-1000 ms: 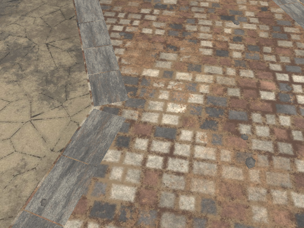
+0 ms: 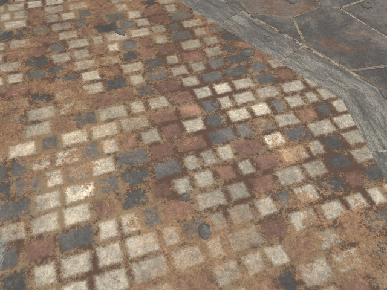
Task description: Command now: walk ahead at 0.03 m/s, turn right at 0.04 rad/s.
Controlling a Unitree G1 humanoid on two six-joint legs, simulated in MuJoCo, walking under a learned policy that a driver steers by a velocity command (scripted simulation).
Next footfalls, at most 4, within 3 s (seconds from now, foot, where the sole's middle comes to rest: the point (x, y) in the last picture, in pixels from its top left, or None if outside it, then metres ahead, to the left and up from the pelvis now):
0.16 right None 0.06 -0.13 -0.77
0.56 left None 0.05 0.13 -0.77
1.14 right None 0.24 -0.05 -0.77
1.60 left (135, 268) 0.53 0.21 -0.77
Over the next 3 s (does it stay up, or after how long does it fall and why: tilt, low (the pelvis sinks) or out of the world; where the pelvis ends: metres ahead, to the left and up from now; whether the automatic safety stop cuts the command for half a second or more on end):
stays up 1.07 0.21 0.01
